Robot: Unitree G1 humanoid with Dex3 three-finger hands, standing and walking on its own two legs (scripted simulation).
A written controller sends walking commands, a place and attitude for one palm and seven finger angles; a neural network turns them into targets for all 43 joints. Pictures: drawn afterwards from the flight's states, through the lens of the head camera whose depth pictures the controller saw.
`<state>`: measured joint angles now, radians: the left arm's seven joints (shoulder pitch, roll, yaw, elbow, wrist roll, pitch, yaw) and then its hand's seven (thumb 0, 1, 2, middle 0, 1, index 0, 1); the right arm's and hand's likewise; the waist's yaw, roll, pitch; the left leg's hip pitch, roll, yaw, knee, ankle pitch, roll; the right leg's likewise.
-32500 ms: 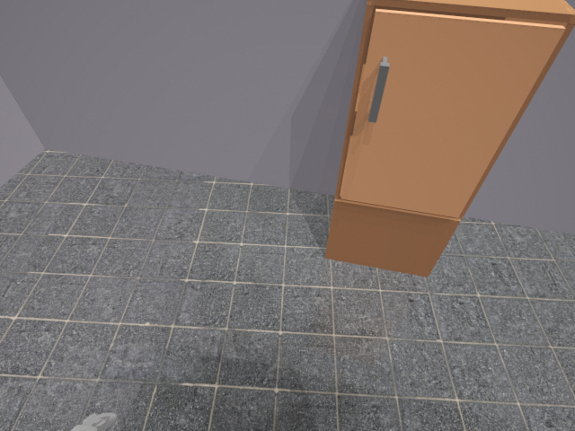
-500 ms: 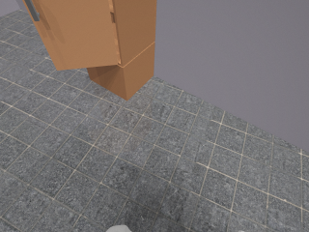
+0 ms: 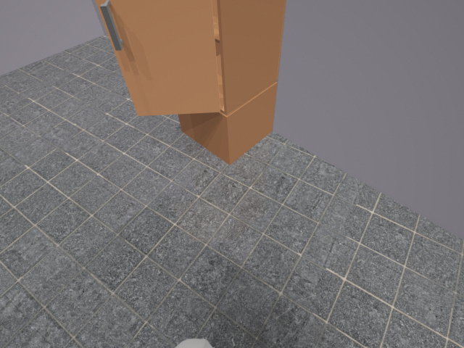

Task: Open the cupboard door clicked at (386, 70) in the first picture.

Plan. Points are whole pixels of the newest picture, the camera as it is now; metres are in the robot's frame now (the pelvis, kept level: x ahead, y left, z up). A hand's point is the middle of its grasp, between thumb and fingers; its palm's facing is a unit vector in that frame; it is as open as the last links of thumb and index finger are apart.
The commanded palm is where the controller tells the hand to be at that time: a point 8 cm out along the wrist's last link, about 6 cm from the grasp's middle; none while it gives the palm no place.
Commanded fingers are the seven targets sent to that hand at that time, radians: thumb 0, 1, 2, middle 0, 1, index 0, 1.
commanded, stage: take the last steps up to it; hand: left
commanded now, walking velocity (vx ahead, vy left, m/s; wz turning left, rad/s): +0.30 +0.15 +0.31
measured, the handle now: (113, 25) +1.08 +0.49 +0.05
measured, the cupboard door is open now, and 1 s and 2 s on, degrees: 46 46 46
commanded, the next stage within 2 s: come to a stop and stand still in 1.56 s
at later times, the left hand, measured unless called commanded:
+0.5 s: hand out of the picture +0.06 +0.29 -0.17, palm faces +0.17 -0.96 -0.21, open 7.4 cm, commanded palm none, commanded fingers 0.00 0.90 0.90 -0.20 -0.30 -0.20 -0.30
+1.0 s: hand (121, 274) +0.28 +0.28 -0.15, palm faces +0.21 -0.95 -0.21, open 7.1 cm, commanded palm none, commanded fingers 0.00 0.90 0.90 -0.20 -0.30 -0.20 -0.30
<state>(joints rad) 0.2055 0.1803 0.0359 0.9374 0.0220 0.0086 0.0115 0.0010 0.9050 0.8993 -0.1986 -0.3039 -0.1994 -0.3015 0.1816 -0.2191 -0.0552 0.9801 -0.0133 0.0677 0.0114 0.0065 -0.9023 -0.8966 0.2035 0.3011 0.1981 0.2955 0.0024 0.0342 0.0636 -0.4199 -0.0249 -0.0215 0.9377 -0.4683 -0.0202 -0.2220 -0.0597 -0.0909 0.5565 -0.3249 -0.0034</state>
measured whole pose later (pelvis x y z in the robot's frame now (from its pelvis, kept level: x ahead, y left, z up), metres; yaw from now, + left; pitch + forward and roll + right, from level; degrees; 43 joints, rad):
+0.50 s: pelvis +0.06 +0.08 +0.01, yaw +6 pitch +0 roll +0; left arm 0.26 0.23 0.07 1.04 0.03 0.02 -0.02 0.01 0.91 0.90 -0.20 -0.30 -0.20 -0.30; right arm 0.28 -0.16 -0.02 1.00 -0.02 -0.05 0.00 0.00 -0.90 -0.90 0.20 0.30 0.20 0.30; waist 0.03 -0.04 0.04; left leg -0.16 -0.05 0.11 0.40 -0.24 0.08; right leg -0.52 -0.12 -0.07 1.12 -0.32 0.01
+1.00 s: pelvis +0.23 +0.08 +0.01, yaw +8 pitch -1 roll +0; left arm 0.20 0.16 0.07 1.00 0.01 -0.08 0.02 -0.03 0.96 0.90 -0.20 -0.30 -0.20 -0.30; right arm 0.31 -0.17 -0.05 1.10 -0.02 -0.01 0.01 0.01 -0.91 -0.90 0.20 0.30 0.19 0.29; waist -0.01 0.02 0.07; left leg -0.49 0.09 0.03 1.01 -0.28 -0.02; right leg -0.18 -0.03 -0.17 0.42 -0.24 -0.04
